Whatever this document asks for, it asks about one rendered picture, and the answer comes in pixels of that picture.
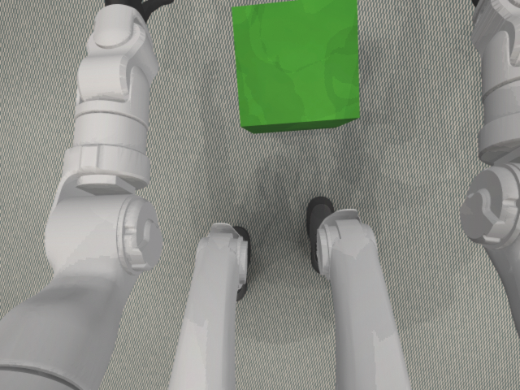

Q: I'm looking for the robot shin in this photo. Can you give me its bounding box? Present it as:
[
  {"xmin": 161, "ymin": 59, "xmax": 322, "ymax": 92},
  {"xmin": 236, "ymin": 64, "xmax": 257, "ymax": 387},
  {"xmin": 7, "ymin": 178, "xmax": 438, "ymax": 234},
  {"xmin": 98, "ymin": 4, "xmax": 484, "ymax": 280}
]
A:
[
  {"xmin": 195, "ymin": 223, "xmax": 243, "ymax": 291},
  {"xmin": 316, "ymin": 209, "xmax": 378, "ymax": 253}
]

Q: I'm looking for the right robot forearm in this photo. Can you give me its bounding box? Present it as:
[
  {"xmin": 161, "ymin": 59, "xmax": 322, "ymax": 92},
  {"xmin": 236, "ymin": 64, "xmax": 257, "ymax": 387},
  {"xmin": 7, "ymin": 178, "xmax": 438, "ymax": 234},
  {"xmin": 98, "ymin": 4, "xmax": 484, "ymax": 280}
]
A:
[{"xmin": 470, "ymin": 0, "xmax": 520, "ymax": 166}]

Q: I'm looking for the right robot upper arm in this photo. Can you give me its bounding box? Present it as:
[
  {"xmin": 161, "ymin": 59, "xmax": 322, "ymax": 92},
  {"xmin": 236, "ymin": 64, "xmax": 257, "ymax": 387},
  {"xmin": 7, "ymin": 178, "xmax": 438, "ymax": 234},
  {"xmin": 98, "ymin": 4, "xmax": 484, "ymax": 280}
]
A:
[{"xmin": 460, "ymin": 162, "xmax": 520, "ymax": 339}]

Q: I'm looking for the left robot hand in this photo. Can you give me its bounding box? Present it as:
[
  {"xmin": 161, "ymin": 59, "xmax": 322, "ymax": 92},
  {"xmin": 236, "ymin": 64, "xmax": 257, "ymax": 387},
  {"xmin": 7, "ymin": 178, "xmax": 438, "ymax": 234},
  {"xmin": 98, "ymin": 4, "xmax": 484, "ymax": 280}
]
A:
[{"xmin": 105, "ymin": 0, "xmax": 174, "ymax": 23}]

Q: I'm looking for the left robot forearm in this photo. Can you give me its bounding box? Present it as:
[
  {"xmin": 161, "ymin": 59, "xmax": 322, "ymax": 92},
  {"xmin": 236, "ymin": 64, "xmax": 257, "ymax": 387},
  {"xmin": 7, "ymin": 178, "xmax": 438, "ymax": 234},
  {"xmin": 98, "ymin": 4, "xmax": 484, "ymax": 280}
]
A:
[{"xmin": 45, "ymin": 4, "xmax": 159, "ymax": 262}]

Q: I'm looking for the right robot shin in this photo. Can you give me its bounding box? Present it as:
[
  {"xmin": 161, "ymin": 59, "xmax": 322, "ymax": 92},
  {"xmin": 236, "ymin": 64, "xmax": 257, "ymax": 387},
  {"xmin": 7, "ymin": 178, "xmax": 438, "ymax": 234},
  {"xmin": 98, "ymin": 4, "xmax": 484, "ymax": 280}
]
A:
[{"xmin": 316, "ymin": 209, "xmax": 378, "ymax": 253}]

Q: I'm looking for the left robot upper arm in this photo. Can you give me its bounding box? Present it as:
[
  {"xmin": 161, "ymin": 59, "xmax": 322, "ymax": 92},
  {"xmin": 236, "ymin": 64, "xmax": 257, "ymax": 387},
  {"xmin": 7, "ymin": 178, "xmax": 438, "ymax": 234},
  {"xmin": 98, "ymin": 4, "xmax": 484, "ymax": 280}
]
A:
[{"xmin": 0, "ymin": 194, "xmax": 163, "ymax": 390}]

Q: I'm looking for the carton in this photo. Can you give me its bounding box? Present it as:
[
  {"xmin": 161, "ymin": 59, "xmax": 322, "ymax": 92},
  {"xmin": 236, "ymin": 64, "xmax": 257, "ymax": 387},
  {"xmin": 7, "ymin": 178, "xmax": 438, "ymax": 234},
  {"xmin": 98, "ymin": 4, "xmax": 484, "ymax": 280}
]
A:
[{"xmin": 232, "ymin": 0, "xmax": 360, "ymax": 134}]

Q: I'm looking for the left robot shin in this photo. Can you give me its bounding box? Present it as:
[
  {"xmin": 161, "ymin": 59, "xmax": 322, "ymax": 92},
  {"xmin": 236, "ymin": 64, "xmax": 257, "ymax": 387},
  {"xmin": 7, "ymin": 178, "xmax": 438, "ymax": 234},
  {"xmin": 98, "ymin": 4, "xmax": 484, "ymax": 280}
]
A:
[{"xmin": 195, "ymin": 223, "xmax": 243, "ymax": 291}]

